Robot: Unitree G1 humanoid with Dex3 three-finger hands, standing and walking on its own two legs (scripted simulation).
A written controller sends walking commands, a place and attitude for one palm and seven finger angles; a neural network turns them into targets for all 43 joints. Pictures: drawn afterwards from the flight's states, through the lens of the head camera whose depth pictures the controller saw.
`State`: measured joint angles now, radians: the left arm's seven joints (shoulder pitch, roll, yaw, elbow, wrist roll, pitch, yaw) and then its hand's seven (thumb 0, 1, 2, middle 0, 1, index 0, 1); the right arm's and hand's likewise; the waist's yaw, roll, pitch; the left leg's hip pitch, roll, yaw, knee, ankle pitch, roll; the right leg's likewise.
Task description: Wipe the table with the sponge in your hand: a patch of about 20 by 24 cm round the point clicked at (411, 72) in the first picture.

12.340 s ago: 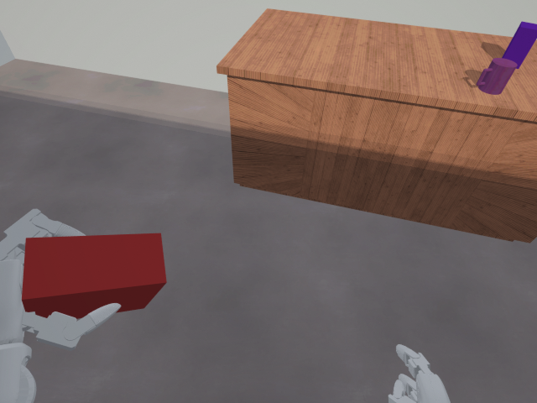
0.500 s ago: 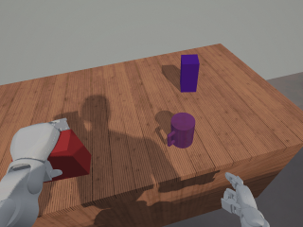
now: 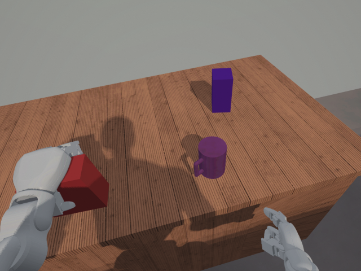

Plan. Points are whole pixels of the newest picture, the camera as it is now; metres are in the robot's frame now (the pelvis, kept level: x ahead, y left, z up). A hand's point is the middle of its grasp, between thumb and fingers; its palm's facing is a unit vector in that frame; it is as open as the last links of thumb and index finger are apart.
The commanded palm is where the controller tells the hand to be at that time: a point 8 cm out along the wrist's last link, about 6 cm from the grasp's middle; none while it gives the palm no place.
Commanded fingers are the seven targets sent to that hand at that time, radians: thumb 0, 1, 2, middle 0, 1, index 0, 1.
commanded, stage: move the sponge above the wiping area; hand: left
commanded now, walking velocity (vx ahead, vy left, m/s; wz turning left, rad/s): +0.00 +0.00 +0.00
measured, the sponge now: (73, 192) +0.22 +0.29 +0.08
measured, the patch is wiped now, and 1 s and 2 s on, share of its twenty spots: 0.00 0.00 0.00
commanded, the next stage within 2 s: none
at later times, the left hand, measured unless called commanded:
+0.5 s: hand (66, 179) +0.24 +0.30 +0.11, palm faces +0.09 -0.07 -0.99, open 10.1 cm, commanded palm +0.21 +0.28 +0.18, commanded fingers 0.00 0.10 1.30 -1.20 -1.60 -1.20 -1.60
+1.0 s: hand (73, 182) +0.24 +0.29 +0.09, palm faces +0.05 -0.08 -1.00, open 10.1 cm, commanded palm +0.21 +0.28 +0.16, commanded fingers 0.00 0.10 1.30 -1.20 -1.60 -1.20 -1.60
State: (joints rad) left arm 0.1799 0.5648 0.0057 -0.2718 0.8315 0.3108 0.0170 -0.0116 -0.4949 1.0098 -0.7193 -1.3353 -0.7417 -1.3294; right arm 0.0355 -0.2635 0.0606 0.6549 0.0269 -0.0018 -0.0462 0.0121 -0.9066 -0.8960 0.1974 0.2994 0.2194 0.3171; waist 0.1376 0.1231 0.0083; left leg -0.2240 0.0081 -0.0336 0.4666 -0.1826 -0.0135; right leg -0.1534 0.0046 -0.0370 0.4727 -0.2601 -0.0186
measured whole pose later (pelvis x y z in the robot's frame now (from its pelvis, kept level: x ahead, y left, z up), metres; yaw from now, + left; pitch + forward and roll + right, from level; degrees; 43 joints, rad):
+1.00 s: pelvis +0.01 +0.01 +0.00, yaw -1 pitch -3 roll +0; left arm 0.16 0.49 -0.06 -0.16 0.90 0.34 0.06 -0.01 -0.49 1.01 -0.72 -1.33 -0.74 -1.33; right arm 0.04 -0.26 0.05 0.66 0.03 0.01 -0.04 0.01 -0.91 -0.90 0.20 0.30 0.24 0.34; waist 0.12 0.11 0.00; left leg -0.22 0.00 -0.02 0.45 -0.19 0.00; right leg -0.15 -0.01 -0.02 0.45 -0.26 -0.01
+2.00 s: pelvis +0.03 +0.01 +0.00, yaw -1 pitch +0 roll +0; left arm 0.22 0.48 -0.01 -0.12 0.90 0.29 0.11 -0.01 -0.49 1.01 -0.72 -1.33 -0.74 -1.32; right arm 0.06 -0.26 0.02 0.65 0.03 0.01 -0.05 0.01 -0.91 -0.90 0.20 0.30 0.20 0.31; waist 0.11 0.09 -0.02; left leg -0.25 0.00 -0.02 0.48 -0.22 0.01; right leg -0.16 -0.01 -0.02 0.44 -0.28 0.00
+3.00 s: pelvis +0.02 +0.00 +0.00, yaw -1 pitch -1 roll +0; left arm 0.17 0.45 -0.07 -0.06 0.93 0.28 0.11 -0.01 -0.49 1.01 -0.72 -1.33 -0.74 -1.32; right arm 0.05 -0.26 0.03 0.66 0.03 0.01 -0.06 0.01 -0.91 -0.90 0.20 0.30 0.21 0.31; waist 0.12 0.10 -0.01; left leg -0.23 0.01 -0.02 0.45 -0.21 -0.01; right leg -0.16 0.00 -0.02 0.44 -0.27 -0.01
